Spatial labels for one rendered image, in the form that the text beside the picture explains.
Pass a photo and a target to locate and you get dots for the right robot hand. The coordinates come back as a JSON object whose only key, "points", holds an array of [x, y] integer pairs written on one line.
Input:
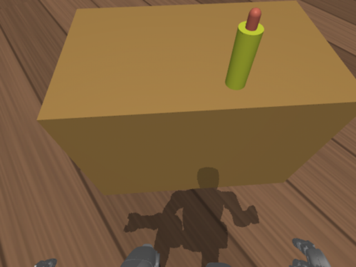
{"points": [[315, 257]]}

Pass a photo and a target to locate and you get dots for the bottle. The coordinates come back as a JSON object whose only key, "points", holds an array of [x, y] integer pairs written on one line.
{"points": [[246, 44]]}

